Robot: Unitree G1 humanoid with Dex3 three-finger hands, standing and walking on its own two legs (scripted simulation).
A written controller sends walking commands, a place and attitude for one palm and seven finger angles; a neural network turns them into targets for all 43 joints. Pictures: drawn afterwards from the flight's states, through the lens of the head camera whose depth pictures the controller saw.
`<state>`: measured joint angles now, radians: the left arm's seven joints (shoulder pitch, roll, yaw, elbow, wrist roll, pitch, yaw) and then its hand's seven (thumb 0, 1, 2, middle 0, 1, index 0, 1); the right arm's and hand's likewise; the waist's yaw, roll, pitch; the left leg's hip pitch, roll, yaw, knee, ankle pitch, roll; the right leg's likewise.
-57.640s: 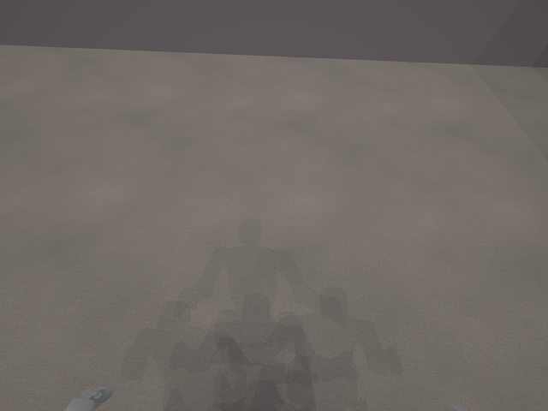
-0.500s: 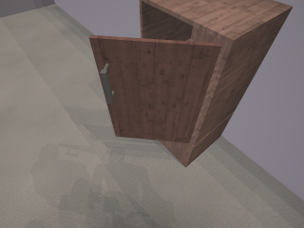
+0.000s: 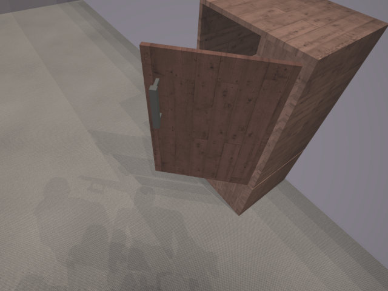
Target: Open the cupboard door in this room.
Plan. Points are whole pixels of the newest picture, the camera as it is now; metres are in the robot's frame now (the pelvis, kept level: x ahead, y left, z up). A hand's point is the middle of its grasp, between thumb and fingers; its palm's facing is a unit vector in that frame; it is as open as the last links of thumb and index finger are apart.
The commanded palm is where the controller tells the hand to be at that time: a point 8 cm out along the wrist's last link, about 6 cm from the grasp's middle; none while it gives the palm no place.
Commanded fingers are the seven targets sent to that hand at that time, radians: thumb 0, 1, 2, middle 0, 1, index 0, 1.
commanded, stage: come to a stop and stand still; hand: left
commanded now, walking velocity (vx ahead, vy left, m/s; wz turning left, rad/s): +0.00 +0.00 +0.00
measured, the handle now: (156, 104) +0.61 +0.17 -0.01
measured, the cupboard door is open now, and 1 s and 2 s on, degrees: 44 44 44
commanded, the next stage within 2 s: look again from close up in 0.82 s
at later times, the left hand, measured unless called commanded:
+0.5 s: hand out of the picture -0.02 +0.15 -0.17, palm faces +0.02 -0.99 -0.14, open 7.4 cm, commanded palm none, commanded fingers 0.00 0.90 0.90 -0.20 -0.30 -0.20 -0.30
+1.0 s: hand out of the picture -0.02 +0.15 -0.18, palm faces +0.01 -0.99 -0.16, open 7.4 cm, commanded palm none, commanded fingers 0.00 0.90 0.90 -0.20 -0.30 -0.20 -0.30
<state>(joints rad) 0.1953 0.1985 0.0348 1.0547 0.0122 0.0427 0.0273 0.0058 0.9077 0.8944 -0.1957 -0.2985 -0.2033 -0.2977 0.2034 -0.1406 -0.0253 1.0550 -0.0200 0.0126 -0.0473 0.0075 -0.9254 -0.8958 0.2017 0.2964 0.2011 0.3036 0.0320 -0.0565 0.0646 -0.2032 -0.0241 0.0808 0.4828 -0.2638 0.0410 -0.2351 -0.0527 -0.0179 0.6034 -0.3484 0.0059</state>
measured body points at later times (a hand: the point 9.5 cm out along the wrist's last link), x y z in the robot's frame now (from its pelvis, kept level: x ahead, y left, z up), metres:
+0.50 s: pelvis -0.02 -0.01 +0.01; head +0.00 +0.00 +0.46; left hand -0.02 +0.20 -0.16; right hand -0.04 -0.23 -0.15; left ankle +0.00 +0.10 -0.74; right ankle -0.02 -0.13 -0.74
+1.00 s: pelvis -0.01 -0.01 +0.00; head +0.01 +0.00 +0.45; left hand -0.02 +0.20 -0.16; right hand -0.01 -0.22 -0.16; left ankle +0.00 +0.10 -0.74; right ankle -0.02 -0.13 -0.74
